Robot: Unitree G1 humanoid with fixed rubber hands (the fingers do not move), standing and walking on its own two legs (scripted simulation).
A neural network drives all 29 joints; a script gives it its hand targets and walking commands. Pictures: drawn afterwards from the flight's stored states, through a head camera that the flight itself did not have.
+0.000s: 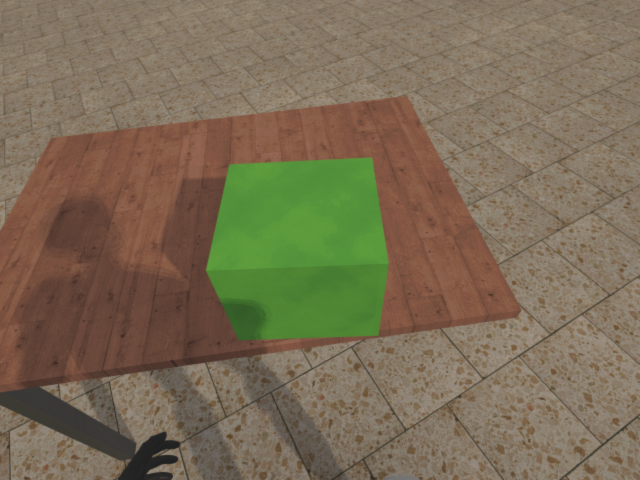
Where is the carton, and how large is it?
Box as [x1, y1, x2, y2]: [206, 158, 388, 339]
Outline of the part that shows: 371,158 229,164 206,271 238,339 354,336 378,334 388,262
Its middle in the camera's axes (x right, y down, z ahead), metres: -0.02 +0.02 +0.62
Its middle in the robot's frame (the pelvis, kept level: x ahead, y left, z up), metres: +0.45 +0.05 -0.01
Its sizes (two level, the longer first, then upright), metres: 0.227 0.208 0.195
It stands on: a table, 0.65 m high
